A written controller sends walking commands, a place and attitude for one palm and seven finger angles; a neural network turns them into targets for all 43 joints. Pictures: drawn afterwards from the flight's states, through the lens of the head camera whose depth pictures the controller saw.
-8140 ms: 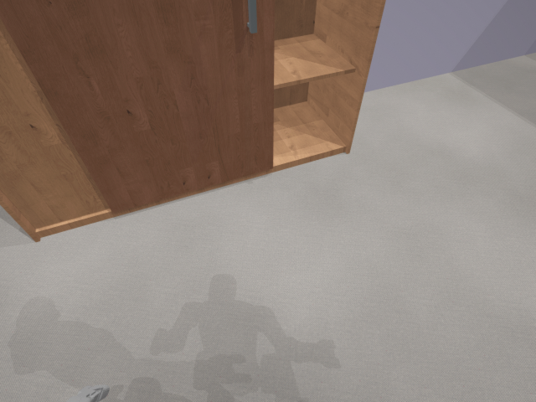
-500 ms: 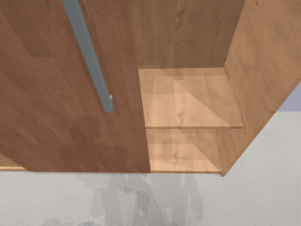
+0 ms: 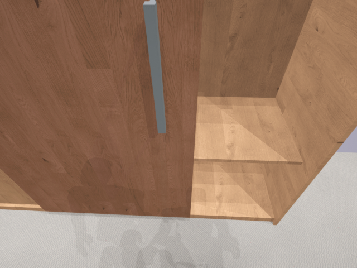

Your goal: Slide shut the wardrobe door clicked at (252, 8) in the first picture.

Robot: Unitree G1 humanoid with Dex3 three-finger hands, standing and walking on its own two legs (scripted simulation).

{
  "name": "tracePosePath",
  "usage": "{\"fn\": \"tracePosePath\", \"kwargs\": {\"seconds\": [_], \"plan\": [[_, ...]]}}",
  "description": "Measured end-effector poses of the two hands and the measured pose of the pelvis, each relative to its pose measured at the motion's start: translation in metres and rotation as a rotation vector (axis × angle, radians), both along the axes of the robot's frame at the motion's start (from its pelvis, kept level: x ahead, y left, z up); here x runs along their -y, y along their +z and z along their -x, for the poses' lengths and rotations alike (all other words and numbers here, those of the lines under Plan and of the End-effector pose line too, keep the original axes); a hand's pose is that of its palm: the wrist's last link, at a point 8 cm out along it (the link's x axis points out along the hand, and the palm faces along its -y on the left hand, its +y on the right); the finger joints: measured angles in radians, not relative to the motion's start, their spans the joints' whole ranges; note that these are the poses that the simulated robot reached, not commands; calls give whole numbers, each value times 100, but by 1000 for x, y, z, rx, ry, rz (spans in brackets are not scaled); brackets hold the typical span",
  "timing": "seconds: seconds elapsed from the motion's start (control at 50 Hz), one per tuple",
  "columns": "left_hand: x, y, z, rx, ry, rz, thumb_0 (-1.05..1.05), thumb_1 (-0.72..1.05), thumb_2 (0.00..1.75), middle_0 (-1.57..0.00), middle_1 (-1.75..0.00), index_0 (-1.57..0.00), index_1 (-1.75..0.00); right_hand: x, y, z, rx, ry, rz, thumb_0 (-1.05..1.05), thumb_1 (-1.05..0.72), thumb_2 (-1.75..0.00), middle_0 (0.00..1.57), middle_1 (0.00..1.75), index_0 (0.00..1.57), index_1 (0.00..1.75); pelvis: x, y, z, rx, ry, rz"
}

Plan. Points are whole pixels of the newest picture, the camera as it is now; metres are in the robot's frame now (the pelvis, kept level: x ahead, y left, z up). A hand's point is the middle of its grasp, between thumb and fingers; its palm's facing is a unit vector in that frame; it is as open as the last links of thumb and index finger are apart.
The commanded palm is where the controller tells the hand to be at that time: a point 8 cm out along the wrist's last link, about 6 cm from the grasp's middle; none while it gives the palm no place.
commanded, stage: come to a stop and stand still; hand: left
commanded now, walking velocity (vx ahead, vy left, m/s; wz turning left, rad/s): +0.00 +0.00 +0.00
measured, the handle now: (158, 77) +0.50 +0.09 +0.19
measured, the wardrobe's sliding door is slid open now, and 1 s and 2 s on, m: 0.47 0.47 0.47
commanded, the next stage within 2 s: look again from close up in 0.78 s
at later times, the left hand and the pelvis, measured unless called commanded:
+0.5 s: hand out of the picture +0.03 +0.16 -0.16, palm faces +0.02 -0.98 -0.19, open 7.3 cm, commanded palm none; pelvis +0.03 -0.01 +0.01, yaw +0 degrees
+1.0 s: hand out of the picture +0.03 +0.14 -0.16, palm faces +0.03 -0.98 -0.18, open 7.3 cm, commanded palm none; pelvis +0.04 -0.03 +0.01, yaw +0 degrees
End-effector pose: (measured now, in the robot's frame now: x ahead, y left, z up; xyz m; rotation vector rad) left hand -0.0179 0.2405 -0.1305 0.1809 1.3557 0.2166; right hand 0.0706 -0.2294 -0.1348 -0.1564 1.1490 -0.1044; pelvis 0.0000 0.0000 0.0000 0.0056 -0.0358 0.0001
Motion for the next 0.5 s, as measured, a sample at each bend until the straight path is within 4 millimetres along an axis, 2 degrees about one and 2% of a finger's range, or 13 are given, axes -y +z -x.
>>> {"fn": "tracePosePath", "kwargs": {"seconds": [0.08,0.18,0.34,0.5], "plan": [[5,-1,12,-37,8,25,1,91,89,-19,-29,-20,-30,-2,0,11,-34,-7,5,0,-92,-90,20,30,20,29,-3,2,-2,-6,2,-1],[16,-3,10,-50,8,56,1,91,89,-19,-29,-20,-30,-2,0,29,-101,-23,10,1,-91,-90,20,30,20,29,-4,5,-7,-9,1,-2],[30,-5,-16,-25,-16,86,1,91,89,-20,-29,-20,-30,-5,-1,52,-190,-54,-1,1,-91,-90,20,30,20,29,0,9,-16,-9,1,-3],[31,-2,-41,-4,-31,63,1,92,89,-20,-29,-20,-30,-7,-3,57,-231,-70,-22,1,-91,-90,20,30,20,29,8,10,-26,-8,1,-2]]}}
